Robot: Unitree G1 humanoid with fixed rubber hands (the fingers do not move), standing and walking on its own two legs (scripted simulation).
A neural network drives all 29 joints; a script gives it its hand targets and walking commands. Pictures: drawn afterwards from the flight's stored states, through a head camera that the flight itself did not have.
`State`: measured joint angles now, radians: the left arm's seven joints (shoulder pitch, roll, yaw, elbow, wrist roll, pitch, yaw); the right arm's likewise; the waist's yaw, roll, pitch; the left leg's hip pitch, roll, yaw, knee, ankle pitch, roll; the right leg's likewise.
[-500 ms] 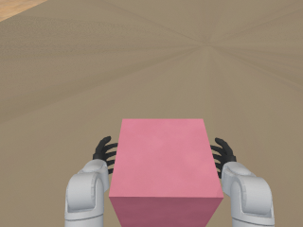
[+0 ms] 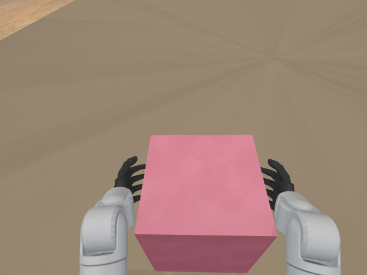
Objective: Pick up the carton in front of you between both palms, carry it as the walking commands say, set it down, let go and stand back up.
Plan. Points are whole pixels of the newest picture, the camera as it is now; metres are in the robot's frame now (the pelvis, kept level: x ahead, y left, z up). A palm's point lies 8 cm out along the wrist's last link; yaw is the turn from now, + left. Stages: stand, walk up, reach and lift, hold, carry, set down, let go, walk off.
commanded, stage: carry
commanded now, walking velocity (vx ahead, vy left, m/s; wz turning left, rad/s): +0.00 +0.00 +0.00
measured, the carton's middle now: (200, 207) +0.28 +0.00 +0.02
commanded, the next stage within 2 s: none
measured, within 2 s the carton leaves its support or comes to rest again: neither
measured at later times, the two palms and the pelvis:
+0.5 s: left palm (139, 123) +0.49 +0.16 +0.08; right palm (253, 123) +0.48 -0.14 +0.09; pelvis +0.21 +0.02 +0.01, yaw -3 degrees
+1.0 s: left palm (160, 114) +0.51 +0.10 +0.09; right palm (275, 117) +0.50 -0.20 +0.09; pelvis +0.24 -0.03 +0.00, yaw -2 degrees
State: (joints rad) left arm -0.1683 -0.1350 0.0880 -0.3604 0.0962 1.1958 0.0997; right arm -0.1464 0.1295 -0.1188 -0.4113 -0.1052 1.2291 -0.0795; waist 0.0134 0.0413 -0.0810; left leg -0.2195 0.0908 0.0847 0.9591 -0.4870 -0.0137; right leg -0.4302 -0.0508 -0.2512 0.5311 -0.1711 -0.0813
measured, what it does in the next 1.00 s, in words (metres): walks ahead: left foot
